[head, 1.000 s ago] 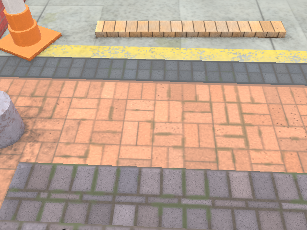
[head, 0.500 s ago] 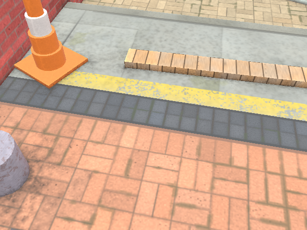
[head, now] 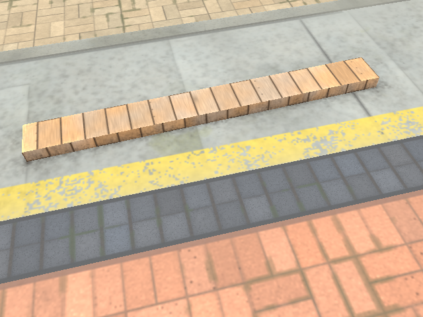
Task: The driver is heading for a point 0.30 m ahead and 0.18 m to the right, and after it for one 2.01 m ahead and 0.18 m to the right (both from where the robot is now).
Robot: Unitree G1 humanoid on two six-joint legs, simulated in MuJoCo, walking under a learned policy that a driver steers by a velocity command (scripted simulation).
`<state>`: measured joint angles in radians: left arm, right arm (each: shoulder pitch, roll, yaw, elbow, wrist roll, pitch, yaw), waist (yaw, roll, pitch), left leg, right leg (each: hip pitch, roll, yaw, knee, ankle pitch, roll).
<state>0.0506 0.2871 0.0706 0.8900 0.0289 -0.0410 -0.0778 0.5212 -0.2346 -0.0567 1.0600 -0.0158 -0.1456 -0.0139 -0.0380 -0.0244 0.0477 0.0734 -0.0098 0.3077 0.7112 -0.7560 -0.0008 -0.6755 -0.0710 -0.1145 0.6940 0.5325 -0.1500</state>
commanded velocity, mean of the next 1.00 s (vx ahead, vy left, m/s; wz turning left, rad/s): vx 0.35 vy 0.00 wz -0.28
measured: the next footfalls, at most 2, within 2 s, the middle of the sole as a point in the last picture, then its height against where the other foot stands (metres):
right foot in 0.10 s outside the picture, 0.16 m lower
left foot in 0.40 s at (200, 293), level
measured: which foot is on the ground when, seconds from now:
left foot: down 0.00-0.10, up 0.12-0.38, down 0.40-0.70, up 0.72-1.00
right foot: up 0.00-0.08, down 0.10-0.40, up 0.42-0.68, down 0.70-1.00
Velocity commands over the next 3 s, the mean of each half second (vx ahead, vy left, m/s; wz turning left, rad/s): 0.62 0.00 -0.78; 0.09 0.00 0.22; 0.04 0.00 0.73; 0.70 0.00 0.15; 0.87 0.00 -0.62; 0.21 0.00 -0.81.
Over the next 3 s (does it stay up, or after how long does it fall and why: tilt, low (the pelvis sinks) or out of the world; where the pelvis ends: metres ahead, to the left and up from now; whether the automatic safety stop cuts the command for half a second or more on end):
stays up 1.38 0.11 -0.05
